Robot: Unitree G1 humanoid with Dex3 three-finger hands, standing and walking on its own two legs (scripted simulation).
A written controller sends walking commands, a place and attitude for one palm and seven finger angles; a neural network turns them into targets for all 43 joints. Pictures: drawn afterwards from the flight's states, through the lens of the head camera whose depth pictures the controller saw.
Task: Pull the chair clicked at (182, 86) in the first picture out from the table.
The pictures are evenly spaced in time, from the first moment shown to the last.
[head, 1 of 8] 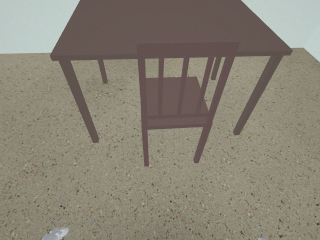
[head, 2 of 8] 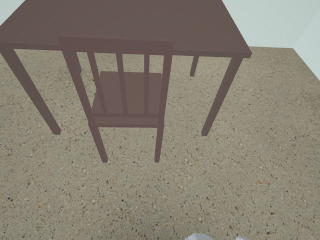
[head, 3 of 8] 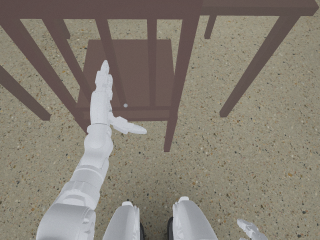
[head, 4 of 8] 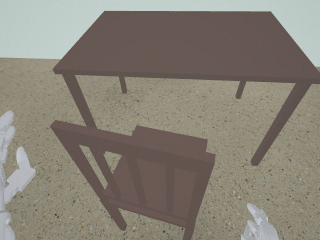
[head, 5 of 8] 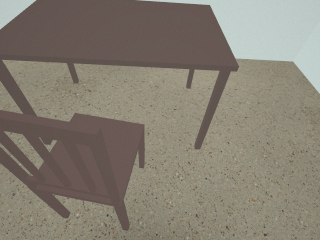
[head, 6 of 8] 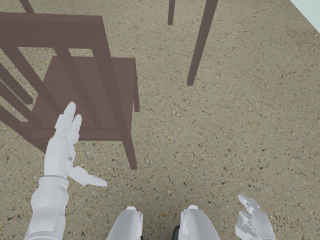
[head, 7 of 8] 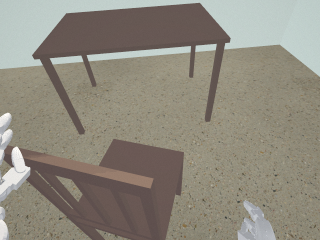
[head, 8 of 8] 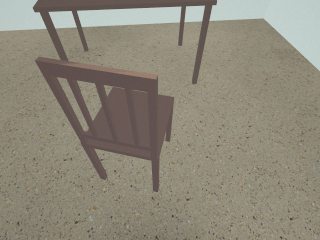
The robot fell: no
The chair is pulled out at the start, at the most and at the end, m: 0.00 0.73 0.72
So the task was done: yes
